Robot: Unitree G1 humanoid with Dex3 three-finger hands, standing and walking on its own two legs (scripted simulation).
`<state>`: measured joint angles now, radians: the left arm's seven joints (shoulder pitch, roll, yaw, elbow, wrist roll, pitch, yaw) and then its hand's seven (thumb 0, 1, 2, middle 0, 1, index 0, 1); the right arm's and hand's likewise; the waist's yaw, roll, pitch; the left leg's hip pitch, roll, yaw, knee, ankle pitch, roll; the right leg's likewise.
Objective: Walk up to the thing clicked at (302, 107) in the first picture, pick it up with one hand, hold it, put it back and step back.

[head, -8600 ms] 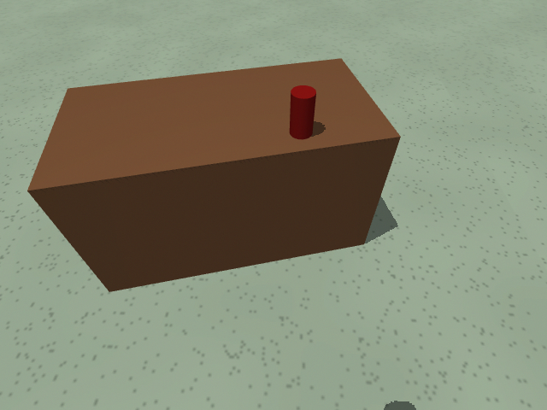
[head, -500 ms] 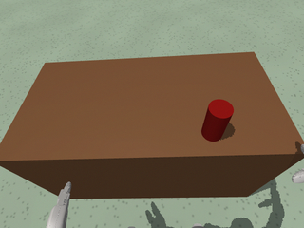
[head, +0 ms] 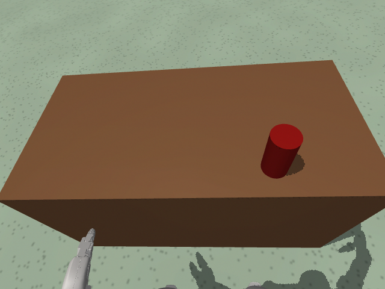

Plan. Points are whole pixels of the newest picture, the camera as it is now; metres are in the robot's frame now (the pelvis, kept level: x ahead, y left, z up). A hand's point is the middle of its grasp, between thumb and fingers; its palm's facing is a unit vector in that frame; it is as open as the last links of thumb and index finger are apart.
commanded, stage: go down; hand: right
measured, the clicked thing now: (279, 152) +0.45 -0.17 -0.06
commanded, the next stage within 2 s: approach in 0.46 s
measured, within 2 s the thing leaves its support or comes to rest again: neither
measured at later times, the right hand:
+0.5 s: hand out of the picture +0.36 -0.37 +0.04, palm faces +0.18 +0.98 -0.09, open 17.6 cm
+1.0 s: hand (337, 163) +0.41 -0.28 -0.03, palm faces +0.09 +0.99 +0.07, open 17.7 cm
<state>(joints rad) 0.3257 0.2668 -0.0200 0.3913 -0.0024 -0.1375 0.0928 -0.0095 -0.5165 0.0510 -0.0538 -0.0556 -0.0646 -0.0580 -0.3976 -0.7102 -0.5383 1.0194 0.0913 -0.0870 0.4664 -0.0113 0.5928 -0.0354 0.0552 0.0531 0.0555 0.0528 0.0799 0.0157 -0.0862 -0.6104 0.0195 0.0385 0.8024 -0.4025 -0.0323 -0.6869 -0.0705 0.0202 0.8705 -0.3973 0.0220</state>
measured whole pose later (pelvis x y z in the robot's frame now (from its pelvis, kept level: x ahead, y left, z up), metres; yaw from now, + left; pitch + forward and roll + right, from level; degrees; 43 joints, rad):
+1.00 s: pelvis -0.02 -0.01 -0.05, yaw +1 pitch +20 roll +4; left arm 0.33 0.25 0.01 0.20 0.05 -0.18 0.03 -0.01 -0.54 0.05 -0.06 -0.05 -0.06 -0.06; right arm -0.58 -0.58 -0.56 1.12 0.18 -0.46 0.45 -0.01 0.61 -0.04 0.04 0.05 0.05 0.05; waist 0.17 0.05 -0.12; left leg -0.94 0.02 0.03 1.07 -0.48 -0.05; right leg -1.02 -0.07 0.03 1.14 -0.47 0.01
